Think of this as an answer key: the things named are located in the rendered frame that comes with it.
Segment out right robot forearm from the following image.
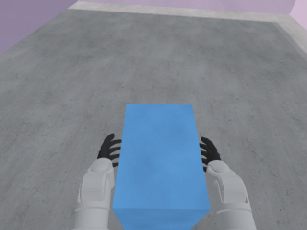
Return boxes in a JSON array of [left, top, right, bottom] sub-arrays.
[[206, 160, 257, 230]]

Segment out right robot hand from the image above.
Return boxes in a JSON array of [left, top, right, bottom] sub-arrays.
[[199, 136, 221, 172]]

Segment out left robot hand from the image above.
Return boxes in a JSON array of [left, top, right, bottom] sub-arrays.
[[97, 133, 122, 168]]

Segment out left robot forearm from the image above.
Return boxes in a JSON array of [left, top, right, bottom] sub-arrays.
[[71, 157, 115, 230]]

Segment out carton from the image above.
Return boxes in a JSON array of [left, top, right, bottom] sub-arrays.
[[112, 103, 211, 230]]

